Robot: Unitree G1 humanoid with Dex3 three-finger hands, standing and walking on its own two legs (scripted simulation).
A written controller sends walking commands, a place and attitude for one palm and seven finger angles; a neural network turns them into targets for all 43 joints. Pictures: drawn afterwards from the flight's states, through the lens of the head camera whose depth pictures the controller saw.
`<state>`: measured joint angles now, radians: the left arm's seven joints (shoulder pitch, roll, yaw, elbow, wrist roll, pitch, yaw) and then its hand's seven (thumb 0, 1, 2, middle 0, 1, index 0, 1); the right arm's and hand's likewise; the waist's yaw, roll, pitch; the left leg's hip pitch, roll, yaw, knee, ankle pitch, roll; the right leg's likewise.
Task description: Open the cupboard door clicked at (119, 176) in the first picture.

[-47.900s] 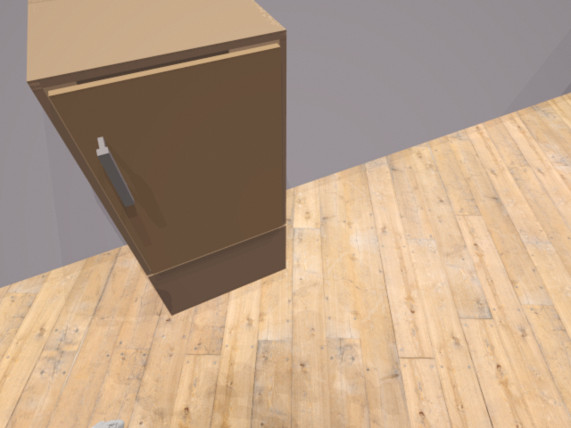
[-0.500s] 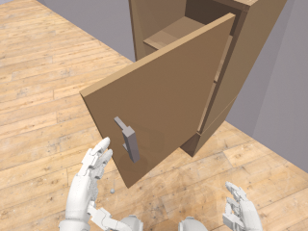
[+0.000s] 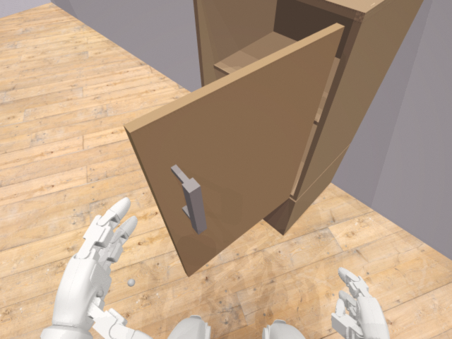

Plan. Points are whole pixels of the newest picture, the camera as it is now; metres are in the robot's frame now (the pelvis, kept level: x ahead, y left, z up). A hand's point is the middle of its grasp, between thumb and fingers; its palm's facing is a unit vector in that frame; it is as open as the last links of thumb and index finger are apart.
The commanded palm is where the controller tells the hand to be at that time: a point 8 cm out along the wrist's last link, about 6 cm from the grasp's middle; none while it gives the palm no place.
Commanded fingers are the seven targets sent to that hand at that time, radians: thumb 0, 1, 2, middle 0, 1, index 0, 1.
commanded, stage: draw the hand back to the body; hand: left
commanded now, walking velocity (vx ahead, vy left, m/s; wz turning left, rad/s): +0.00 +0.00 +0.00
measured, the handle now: (189, 201) +0.33 +0.09 +0.07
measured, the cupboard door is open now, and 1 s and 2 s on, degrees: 83 83 83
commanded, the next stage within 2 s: step back with the hand held close in 1.42 s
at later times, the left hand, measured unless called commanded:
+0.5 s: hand (56, 257) +0.20 +0.22 +0.15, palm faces +0.16 -0.94 -0.30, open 15.3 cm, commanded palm +0.16 +0.27 +0.18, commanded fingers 0.00 -0.01 0.51 -0.17 -0.30 -0.17 -0.30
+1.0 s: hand out of the picture +0.23 +0.28 +0.24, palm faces +0.39 -0.81 -0.43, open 9.5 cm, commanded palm +0.18 +0.32 +0.26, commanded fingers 0.00 0.87 0.88 -0.20 -0.30 -0.20 -0.30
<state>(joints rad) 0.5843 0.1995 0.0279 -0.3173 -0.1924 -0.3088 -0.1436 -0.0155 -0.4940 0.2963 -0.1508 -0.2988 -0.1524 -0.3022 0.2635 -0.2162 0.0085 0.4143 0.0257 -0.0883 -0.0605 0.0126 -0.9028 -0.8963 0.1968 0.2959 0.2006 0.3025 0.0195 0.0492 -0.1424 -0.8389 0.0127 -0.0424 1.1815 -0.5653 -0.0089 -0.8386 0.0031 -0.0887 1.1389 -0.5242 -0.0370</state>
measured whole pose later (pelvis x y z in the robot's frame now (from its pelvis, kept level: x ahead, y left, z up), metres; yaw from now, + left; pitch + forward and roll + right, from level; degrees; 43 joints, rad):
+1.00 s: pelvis +0.03 +0.03 +0.09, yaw -2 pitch -3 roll -1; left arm 0.51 0.36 0.31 -0.46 -0.04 -0.05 0.13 0.00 0.53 0.74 -0.20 -0.30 -0.20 -0.30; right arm 0.23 -0.22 0.04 0.60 0.01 -0.14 -0.09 0.01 -0.90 -0.90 0.20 0.30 0.20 0.30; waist 0.06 0.06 0.00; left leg -0.15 -0.01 0.03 0.52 -0.33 0.03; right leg -0.16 -0.01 -0.02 0.48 -0.27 0.01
